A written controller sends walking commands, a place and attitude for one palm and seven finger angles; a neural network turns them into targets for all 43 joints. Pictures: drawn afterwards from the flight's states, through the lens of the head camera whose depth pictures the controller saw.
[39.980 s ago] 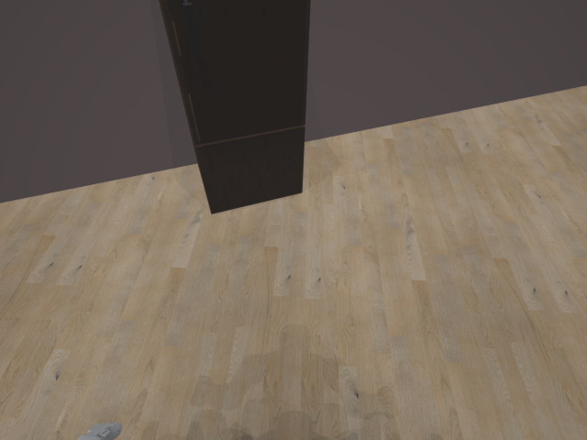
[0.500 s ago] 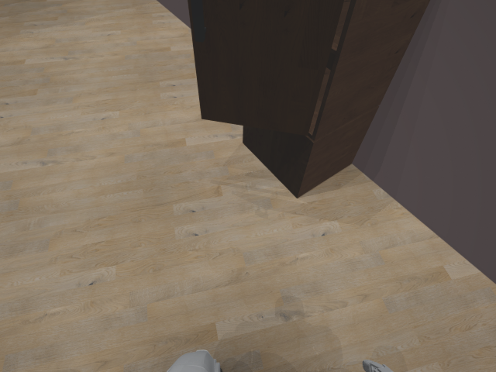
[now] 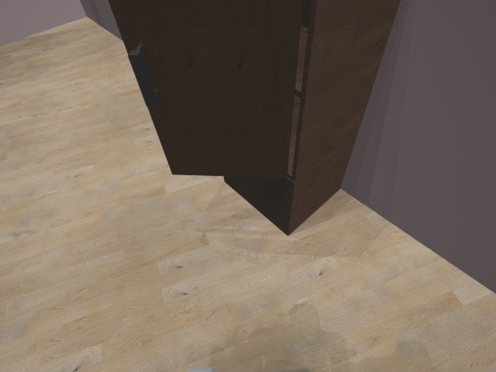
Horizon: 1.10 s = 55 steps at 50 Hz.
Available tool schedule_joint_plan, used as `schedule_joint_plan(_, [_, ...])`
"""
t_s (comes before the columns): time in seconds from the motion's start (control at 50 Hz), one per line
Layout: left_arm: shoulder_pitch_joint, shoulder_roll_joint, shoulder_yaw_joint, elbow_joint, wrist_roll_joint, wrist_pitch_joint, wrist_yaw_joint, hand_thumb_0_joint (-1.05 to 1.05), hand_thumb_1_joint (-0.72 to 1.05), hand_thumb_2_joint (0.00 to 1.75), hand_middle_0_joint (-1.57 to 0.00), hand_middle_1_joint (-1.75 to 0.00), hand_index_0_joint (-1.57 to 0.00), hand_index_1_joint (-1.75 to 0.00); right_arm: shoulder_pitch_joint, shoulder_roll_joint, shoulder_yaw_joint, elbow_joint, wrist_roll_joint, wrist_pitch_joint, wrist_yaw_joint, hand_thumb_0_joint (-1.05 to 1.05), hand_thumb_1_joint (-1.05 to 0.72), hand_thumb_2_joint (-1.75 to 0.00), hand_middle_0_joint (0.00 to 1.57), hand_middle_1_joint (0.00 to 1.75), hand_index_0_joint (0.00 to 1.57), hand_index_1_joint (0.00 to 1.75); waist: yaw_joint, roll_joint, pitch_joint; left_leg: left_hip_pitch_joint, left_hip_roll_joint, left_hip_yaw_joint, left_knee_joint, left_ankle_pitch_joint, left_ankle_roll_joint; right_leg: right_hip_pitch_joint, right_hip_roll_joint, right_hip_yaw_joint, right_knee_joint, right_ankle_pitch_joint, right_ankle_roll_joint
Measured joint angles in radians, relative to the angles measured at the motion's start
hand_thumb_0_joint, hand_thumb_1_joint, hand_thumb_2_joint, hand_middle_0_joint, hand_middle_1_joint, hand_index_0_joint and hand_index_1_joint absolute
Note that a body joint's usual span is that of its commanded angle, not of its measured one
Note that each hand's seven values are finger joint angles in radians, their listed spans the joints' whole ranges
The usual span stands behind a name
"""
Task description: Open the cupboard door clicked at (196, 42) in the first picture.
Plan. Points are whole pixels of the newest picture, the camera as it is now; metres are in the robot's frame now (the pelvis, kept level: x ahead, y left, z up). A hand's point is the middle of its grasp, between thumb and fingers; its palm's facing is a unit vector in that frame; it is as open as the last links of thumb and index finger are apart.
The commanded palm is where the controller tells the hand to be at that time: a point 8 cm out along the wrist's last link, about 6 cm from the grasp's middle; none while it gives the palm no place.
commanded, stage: take the last steps up to it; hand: left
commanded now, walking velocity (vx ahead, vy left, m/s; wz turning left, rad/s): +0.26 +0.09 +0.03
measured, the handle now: (146, 75) +0.75 +0.30 +0.07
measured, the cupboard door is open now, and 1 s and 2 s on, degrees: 43 43 43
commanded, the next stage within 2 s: come to a stop and stand still in 0.24 s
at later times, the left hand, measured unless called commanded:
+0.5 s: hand (128, 371) +0.15 +0.25 -0.19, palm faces +0.07 -0.99 -0.15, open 7.4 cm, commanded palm none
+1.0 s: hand (166, 325) +0.23 +0.19 -0.16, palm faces -0.05 -0.97 -0.24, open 7.3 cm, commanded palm none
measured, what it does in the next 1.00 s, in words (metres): walks ahead: left foot, then right foot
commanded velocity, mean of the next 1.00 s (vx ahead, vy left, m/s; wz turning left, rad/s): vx -0.02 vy -0.04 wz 0.00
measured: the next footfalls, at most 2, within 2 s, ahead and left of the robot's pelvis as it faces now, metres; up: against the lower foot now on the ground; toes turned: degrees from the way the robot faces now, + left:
left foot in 0.32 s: +0.25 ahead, +0.17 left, +0.00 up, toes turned +7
right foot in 0.86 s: +0.14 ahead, -0.10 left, +0.00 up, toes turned -5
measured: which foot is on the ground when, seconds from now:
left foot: up 0.00-0.30, down 0.32-0.88, up 0.90-1.00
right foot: down 0.00-0.32, up 0.34-0.84, down 0.86-1.00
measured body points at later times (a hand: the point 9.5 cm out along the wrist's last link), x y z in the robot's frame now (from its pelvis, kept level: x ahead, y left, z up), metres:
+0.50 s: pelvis +0.15 +0.09 +0.00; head +0.18 +0.11 +0.44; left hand +0.14 +0.30 -0.17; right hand +0.24 -0.14 -0.14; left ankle +0.21 +0.16 -0.74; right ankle +0.12 -0.05 -0.68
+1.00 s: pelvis +0.15 +0.01 +0.00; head +0.17 -0.01 +0.45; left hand +0.23 +0.24 -0.14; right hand +0.13 -0.23 -0.17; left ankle +0.17 +0.14 -0.71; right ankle +0.10 -0.10 -0.74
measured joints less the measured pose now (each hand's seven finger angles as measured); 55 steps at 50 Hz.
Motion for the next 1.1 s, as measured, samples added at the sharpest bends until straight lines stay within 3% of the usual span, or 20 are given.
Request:
schedule_joint_plan(0.12, [0.094, 0.020, -0.010, 0.075, 0.005, -0.004, 0.000, -0.01, 0.94, 0.90, -0.20, -0.30, -0.21, -0.30, -0.079, 0.000, -0.006, -0.041, 0.002, 0.002, 0.007, 0.00, -0.91, -0.90, 0.20, 0.29, 0.20, 0.30, 0.008, -0.015, -0.005, -0.136, 0.057, -0.017, -0.145, 0.136, -0.035, 0.133, 0.008, -0.007, -0.170, 0.029, 0.013])
schedule_joint_plan(0.26, [0.172, 0.001, -0.022, 0.152, 0.014, 0.013, -0.009, 0.00, 0.92, 0.90, -0.20, -0.30, -0.20, -0.30, -0.161, -0.005, -0.004, -0.069, 0.003, -0.004, 0.018, 0.00, -0.92, -0.90, 0.20, 0.29, 0.20, 0.30, 0.052, -0.036, -0.008, -0.085, 0.039, 0.017, -0.427, 0.176, -0.020, 0.231, -0.022, -0.012, -0.160, -0.059, 0.070])
schedule_joint_plan(0.32, [0.205, -0.005, -0.023, 0.171, 0.009, 0.029, -0.010, 0.00, 0.91, 0.90, -0.20, -0.30, -0.20, -0.30, -0.176, -0.007, 0.003, -0.090, -0.005, -0.035, 0.013, 0.00, -0.92, -0.90, 0.20, 0.29, 0.20, 0.30, 0.054, -0.042, -0.015, -0.009, 0.021, 0.034, -0.538, 0.267, 0.014, 0.205, -0.045, -0.006, -0.004, -0.160, 0.087])
schedule_joint_plan(0.36, [0.185, 0.003, -0.024, 0.177, 0.005, 0.050, -0.008, 0.01, 0.91, 0.90, -0.20, -0.30, -0.20, -0.30, -0.188, 0.007, 0.006, -0.102, -0.008, -0.046, -0.001, 0.00, -0.92, -0.90, 0.20, 0.29, 0.20, 0.30, 0.053, -0.068, 0.002, -0.015, 0.003, 0.055, -0.466, 0.225, 0.050, 0.102, -0.059, 0.044, 0.274, -0.249, 0.060])
schedule_joint_plan(0.4, [0.157, 0.011, -0.023, 0.169, 0.006, 0.062, 0.000, 0.01, 0.91, 0.90, -0.20, -0.30, -0.20, -0.30, -0.187, 0.021, 0.016, -0.108, -0.008, -0.044, -0.014, 0.00, -0.91, -0.90, 0.20, 0.29, 0.20, 0.30, 0.054, -0.083, 0.005, 0.011, -0.008, 0.074, -0.469, 0.181, 0.066, -0.006, -0.050, 0.075, 0.476, -0.253, 0.047])
schedule_joint_plan(0.44, [0.117, 0.016, -0.022, 0.153, 0.004, 0.070, 0.006, 0.01, 0.91, 0.90, -0.20, -0.30, -0.20, -0.30, -0.180, 0.035, 0.028, -0.106, -0.006, -0.037, -0.028, 0.00, -0.91, -0.90, 0.20, 0.29, 0.20, 0.30, 0.051, -0.086, 0.006, 0.043, -0.017, 0.083, -0.516, 0.190, 0.063, -0.078, -0.045, 0.081, 0.523, -0.211, 0.056])
schedule_joint_plan(0.52, [0.048, 0.025, -0.014, 0.096, 0.003, 0.092, 0.008, 0.01, 0.91, 0.90, -0.20, -0.30, -0.20, -0.30, -0.187, 0.035, 0.025, -0.100, 0.003, -0.019, -0.054, -0.02, -0.95, -0.90, 0.20, 0.29, 0.21, 0.30, 0.041, -0.079, 0.006, 0.074, -0.021, 0.098, -0.586, 0.215, 0.076, -0.170, -0.029, 0.094, 0.483, -0.169, 0.075])
schedule_joint_plan(0.66, [-0.030, 0.071, 0.013, 0.022, 0.014, 0.132, 0.003, 0.00, 0.91, 0.90, -0.19, -0.30, -0.20, -0.30, -0.167, 0.019, 0.012, -0.086, -0.006, 0.014, -0.058, -0.01, -0.93, -0.90, 0.21, 0.30, 0.21, 0.30, 0.011, -0.054, -0.003, 0.067, 0.028, 0.095, -0.594, 0.212, 0.061, -0.216, 0.002, 0.109, 0.498, -0.161, 0.086])
schedule_joint_plan(0.78, [-0.070, 0.084, 0.008, -0.005, 0.013, 0.137, 0.003, 0.00, 0.91, 0.90, -0.19, -0.30, -0.20, -0.30, -0.119, -0.003, -0.006, -0.074, -0.009, 0.024, -0.049, -0.01, -0.92, -0.90, 0.20, 0.29, 0.21, 0.30, -0.019, -0.021, -0.004, 0.047, 0.064, 0.080, -0.587, 0.220, 0.030, -0.117, -0.004, 0.101, 0.324, -0.178, 0.082])
schedule_joint_plan(0.86, [-0.068, 0.081, -0.005, -0.017, 0.009, 0.116, 0.002, 0.00, 0.91, 0.90, -0.19, -0.30, -0.20, -0.30, -0.077, -0.012, -0.014, -0.063, -0.003, 0.035, -0.036, 0.00, -0.91, -0.90, 0.20, 0.29, 0.20, 0.30, -0.028, -0.018, -0.018, 0.014, 0.069, 0.073, -0.545, 0.214, -0.002, 0.018, -0.010, 0.089, 0.049, -0.050, 0.068])
schedule_joint_plan(0.88, [-0.062, 0.079, -0.007, -0.015, 0.011, 0.107, 0.004, 0.00, 0.91, 0.90, -0.19, -0.30, -0.20, -0.30, -0.068, -0.013, -0.016, -0.059, 0.002, 0.039, -0.032, 0.00, -0.91, -0.90, 0.20, 0.29, 0.20, 0.30, -0.025, -0.024, -0.025, 0.002, 0.068, 0.077, -0.523, 0.204, -0.012, 0.040, -0.012, 0.094, 0.004, -0.090, 0.064])
schedule_joint_plan(0.94, [-0.050, 0.043, -0.029, 0.012, 0.015, 0.103, 0.008, 0.00, 0.91, 0.90, -0.19, -0.30, -0.20, -0.30, -0.058, -0.032, -0.022, -0.047, 0.006, 0.066, -0.025, 0.00, -0.91, -0.90, 0.20, 0.29, 0.20, 0.30, -0.036, 0.010, -0.022, -0.019, 0.049, 0.012, -0.413, 0.016, -0.022, 0.047, 0.005, 0.078, 0.014, -0.086, 0.047])
schedule_joint_plan(0.98, [-0.037, 0.024, -0.039, 0.028, 0.013, 0.098, 0.010, 0.00, 0.91, 0.90, -0.19, -0.30, -0.20, -0.30, -0.053, -0.031, -0.019, -0.039, 0.004, 0.073, -0.025, 0.00, -0.91, -0.90, 0.20, 0.29, 0.20, 0.30, -0.037, 0.009, -0.026, -0.014, 0.031, -0.004, -0.348, -0.026, -0.026, 0.063, 0.007, 0.072, -0.002, -0.066, 0.039])
schedule_joint_plan(1.06, [-0.021, 0.023, -0.038, 0.055, 0.004, 0.085, 0.020, 0.00, 0.93, 0.90, -0.20, -0.30, -0.21, -0.30, -0.051, -0.011, -0.007, -0.024, 0.009, 0.066, -0.027, 0.00, -0.91, -0.90, 0.20, 0.29, 0.20, 0.30, -0.028, -0.006, -0.030, 0.063, 0.015, -0.009, -0.395, 0.007, -0.036, 0.084, 0.024, 0.059, -0.018, -0.060, 0.024])
schedule_joint_plan(1.1, [-0.015, 0.023, -0.041, 0.068, -0.002, 0.081, 0.018, 0.00, 0.93, 0.90, -0.20, -0.30, -0.21, -0.30, -0.050, -0.003, 0.000, -0.017, 0.008, 0.051, -0.029, 0.00, -0.91, -0.90, 0.20, 0.29, 0.20, 0.30, -0.024, -0.002, -0.033, 0.130, 0.018, -0.017, -0.514, 0.126, -0.025, 0.079, 0.042, 0.046, 0.001, -0.071, 0.020])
